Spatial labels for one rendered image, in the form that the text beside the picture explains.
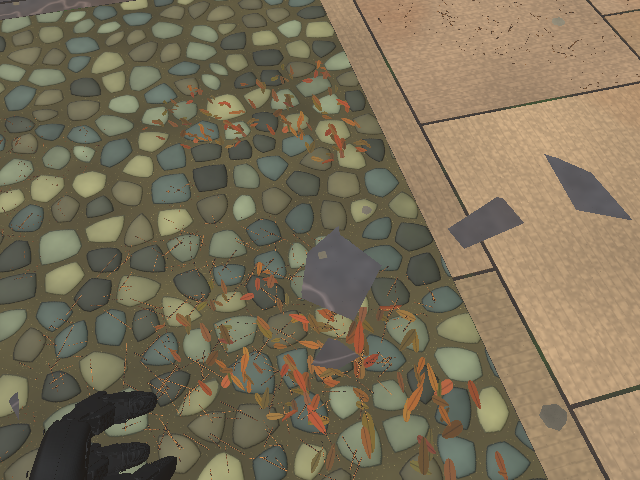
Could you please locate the robot left hand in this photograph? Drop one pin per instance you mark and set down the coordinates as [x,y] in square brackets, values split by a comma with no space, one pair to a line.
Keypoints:
[66,453]

